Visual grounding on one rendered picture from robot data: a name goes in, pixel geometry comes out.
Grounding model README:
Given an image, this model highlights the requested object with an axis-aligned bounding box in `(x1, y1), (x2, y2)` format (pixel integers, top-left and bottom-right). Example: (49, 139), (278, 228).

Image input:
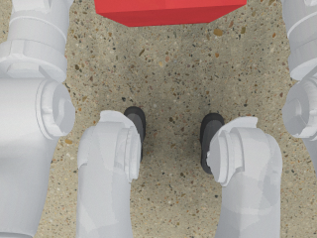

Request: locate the carton
(94, 0), (247, 28)

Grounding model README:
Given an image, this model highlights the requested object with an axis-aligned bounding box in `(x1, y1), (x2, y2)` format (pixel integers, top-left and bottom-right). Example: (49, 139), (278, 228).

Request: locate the right robot forearm
(280, 0), (317, 81)

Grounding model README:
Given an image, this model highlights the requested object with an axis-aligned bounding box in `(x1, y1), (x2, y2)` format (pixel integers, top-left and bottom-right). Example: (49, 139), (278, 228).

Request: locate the left robot forearm
(0, 0), (74, 83)

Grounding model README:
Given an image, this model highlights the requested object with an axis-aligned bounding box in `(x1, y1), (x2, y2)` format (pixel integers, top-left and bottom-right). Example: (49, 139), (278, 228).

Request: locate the robot left upper arm
(0, 77), (75, 238)

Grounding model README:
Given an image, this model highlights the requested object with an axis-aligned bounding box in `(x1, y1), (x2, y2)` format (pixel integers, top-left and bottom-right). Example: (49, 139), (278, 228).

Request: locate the robot right shin
(206, 116), (283, 177)

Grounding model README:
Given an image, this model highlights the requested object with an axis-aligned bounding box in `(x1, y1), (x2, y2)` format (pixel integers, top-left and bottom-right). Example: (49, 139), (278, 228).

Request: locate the left robot foot
(124, 106), (146, 163)

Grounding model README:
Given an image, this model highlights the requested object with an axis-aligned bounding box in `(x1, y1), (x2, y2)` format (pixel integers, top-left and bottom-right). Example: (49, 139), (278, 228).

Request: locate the robot right upper arm
(281, 76), (317, 179)

